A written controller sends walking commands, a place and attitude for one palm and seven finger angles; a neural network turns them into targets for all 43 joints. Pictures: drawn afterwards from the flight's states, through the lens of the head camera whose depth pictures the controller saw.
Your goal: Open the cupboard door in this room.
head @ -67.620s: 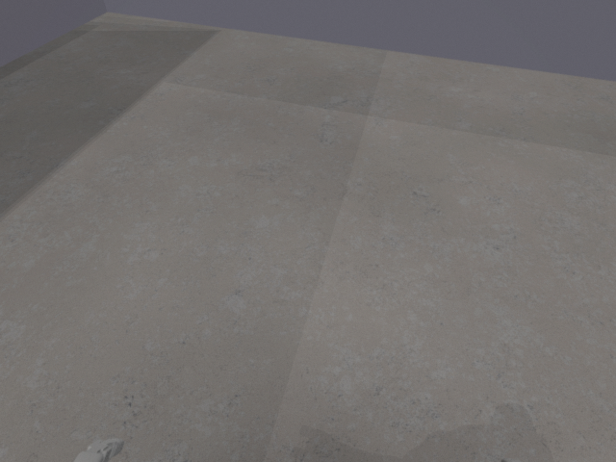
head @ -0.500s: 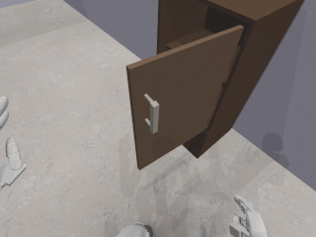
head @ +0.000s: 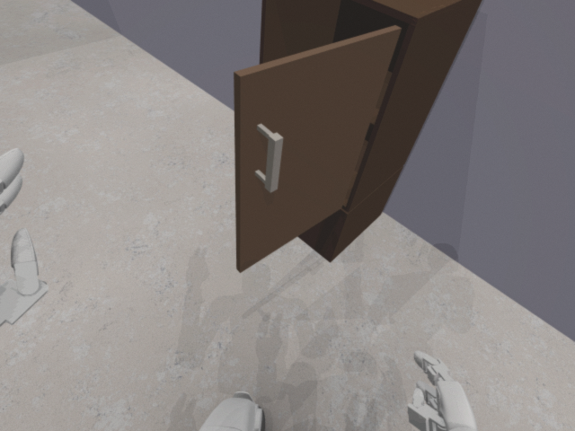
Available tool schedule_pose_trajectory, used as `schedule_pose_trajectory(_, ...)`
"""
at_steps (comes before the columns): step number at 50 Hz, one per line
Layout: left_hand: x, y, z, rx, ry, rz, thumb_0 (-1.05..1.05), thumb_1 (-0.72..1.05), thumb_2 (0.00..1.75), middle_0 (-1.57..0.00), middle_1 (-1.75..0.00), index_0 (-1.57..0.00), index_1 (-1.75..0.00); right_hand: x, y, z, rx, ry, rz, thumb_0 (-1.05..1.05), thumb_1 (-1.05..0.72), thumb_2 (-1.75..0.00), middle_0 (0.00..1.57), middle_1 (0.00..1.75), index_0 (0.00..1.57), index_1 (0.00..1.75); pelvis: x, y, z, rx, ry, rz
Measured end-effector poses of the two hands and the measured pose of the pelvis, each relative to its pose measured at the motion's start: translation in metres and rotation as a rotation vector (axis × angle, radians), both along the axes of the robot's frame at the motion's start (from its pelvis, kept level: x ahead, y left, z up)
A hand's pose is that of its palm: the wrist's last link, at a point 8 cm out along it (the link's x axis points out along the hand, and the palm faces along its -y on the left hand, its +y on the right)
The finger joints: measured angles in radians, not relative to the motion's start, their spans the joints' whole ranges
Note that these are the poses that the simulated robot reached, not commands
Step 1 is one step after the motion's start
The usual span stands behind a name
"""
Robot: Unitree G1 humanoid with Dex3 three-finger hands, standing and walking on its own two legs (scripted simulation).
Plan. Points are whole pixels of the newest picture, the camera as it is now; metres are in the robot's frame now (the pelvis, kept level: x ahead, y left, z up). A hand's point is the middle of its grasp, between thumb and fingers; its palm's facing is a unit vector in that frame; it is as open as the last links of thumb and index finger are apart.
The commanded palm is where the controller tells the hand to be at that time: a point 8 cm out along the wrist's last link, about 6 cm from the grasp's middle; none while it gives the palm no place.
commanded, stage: stop stepping back and stand still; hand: left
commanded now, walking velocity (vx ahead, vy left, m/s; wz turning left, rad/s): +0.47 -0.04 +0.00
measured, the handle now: (267, 158) +0.59 +0.11 +0.02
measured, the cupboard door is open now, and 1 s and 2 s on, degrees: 84 84 84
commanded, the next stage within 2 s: let the arm hang, fingers relaxed in 0.84 s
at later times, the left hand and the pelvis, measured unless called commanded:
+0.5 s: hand out of the picture +0.07 +0.30 +0.20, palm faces +0.48 -0.76 -0.44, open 7.4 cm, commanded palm +0.02 +0.31 +0.20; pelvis -0.12 +0.02 +0.02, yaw +0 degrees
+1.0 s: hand out of the picture +0.08 +0.29 +0.12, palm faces +0.36 -0.73 -0.58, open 7.4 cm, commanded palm none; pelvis -0.13 +0.01 +0.01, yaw +3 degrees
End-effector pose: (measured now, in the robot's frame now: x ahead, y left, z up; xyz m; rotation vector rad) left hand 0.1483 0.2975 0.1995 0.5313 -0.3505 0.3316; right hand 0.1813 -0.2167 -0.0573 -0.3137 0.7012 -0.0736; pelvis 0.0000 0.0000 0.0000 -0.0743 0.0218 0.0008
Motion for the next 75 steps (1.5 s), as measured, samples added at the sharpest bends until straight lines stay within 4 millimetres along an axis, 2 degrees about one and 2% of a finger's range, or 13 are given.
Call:
schedule_pose_trajectory(4, -0.013, 0.014, 0.008, 0.002, -0.098, 0.011, 0.02, 0.88, 0.90, -0.22, -0.30, -0.22, -0.30, -0.047, -0.006, -0.004, -0.016, 0.026, -0.095, 0.02, -0.90, -0.90, 0.20, 0.30, 0.21, 0.30, 0.000, 0.008, -0.003, 0.021, -0.034, -0.022)
schedule_pose_trajectory(11, -0.010, 0.026, 0.005, -0.084, -0.013, 0.044, 0.02, 0.89, 0.90, -0.21, -0.30, -0.21, -0.30, -0.118, -0.001, 0.005, 0.025, 0.021, -0.162, 0.02, -0.91, -0.90, 0.20, 0.30, 0.20, 0.30, -0.051, 0.014, 0.017, 0.039, -0.090, -0.014)
schedule_pose_trajectory(17, -0.078, -0.005, 0.011, 0.074, 0.117, -0.052, 0.02, 0.89, 0.90, -0.21, -0.30, -0.21, -0.30, -0.155, -0.006, 0.002, 0.051, 0.008, -0.161, 0.02, -0.90, -0.90, 0.20, 0.30, 0.20, 0.30, -0.088, 0.012, 0.014, 0.081, -0.053, -0.030)
schedule_pose_trajectory(21, -0.110, 0.000, 0.018, 0.112, 0.058, -0.043, 0.02, 0.88, 0.90, -0.22, -0.30, -0.22, -0.30, -0.173, -0.013, -0.010, 0.013, 0.097, -0.149, 0.02, -0.90, -0.90, 0.20, 0.30, 0.20, 0.30, -0.108, 0.012, 0.011, 0.084, -0.038, -0.032)
schedule_pose_trajectory(28, -0.124, 0.044, 0.008, -0.055, 0.021, 0.174, 0.02, 0.88, 0.90, -0.22, -0.30, -0.22, -0.30, -0.184, -0.012, 0.007, -0.017, 0.034, -0.165, 0.02, -0.91, -0.90, 0.20, 0.30, 0.20, 0.30, -0.126, 0.025, 0.026, 0.107, -0.007, -0.004)
schedule_pose_trajectory(34, -0.134, 0.040, -0.006, -0.067, 0.032, 0.099, 0.02, 0.89, 0.90, -0.21, -0.30, -0.21, -0.30, -0.183, 0.006, 0.011, -0.029, -0.047, -0.138, 0.02, -0.91, -0.90, 0.20, 0.30, 0.20, 0.30, -0.143, 0.042, 0.016, 0.097, -0.043, 0.021)
schedule_pose_trajectory(45, -0.137, 0.036, 0.025, 0.109, 0.073, 0.164, 0.02, 0.88, 0.90, -0.21, -0.30, -0.21, -0.30, -0.186, 0.037, -0.023, 0.145, 0.080, -0.087, 0.02, -0.90, -0.90, 0.20, 0.30, 0.20, 0.30, -0.132, 0.025, 0.018, 0.070, -0.021, 0.018)
schedule_pose_trajectory(48, -0.123, 0.026, 0.001, 0.102, 0.152, 0.189, 0.01, 0.89, 0.90, -0.21, -0.30, -0.21, -0.30, -0.178, 0.027, -0.045, 0.175, 0.122, -0.068, 0.02, -0.90, -0.90, 0.20, 0.30, 0.20, 0.30, -0.127, 0.014, 0.007, 0.077, -0.005, 0.024)
schedule_pose_trajectory(52, -0.111, 0.016, -0.117, -0.121, 0.630, 0.213, 0.01, 0.90, 0.90, -0.20, -0.30, -0.20, -0.30, -0.169, 0.011, -0.068, 0.186, 0.247, -0.031, 0.02, -0.91, -0.90, 0.20, 0.30, 0.20, 0.30, -0.124, 0.011, 0.007, 0.101, 0.002, 0.064)
schedule_pose_trajectory(56, -0.153, -0.030, -0.238, -0.381, 1.112, 0.219, 0.01, 0.90, 0.90, -0.20, -0.30, -0.20, -0.30, -0.168, -0.003, -0.064, 0.155, 0.301, -0.051, 0.02, -0.91, -0.90, 0.20, 0.30, 0.20, 0.30, -0.121, 0.008, 0.011, 0.118, -0.023, 0.061)
schedule_pose_trajectory(59, -0.197, -0.070, -0.294, -0.550, 1.354, 0.198, 0.01, 0.92, 0.90, -0.20, -0.30, -0.20, -0.30, -0.175, -0.011, -0.055, 0.110, 0.339, -0.080, 0.01, -0.91, -0.90, 0.20, 0.30, 0.20, 0.30, -0.116, 0.006, 0.012, 0.101, -0.040, 0.061)
schedule_pose_trajectory(65, -0.234, -0.062, -0.334, -0.660, 1.487, 0.275, -0.03, 1.00, 0.90, -0.21, -0.30, -0.21, -0.30, -0.203, -0.017, -0.052, 0.001, 0.482, -0.085, 0.01, -0.91, -0.90, 0.20, 0.30, 0.20, 0.30, -0.103, 0.006, 0.008, 0.047, -0.053, 0.084)
schedule_pose_trajectory(75, -0.268, -0.052, -0.314, -0.628, 1.663, 0.352, 0.00, 0.92, 0.90, -0.20, -0.30, -0.20, -0.30, -0.229, 0.009, -0.064, 0.074, 0.600, -0.124, 0.01, -0.92, -0.90, 0.20, 0.30, 0.20, 0.30, -0.091, 0.019, 0.024, 0.068, -0.034, 0.058)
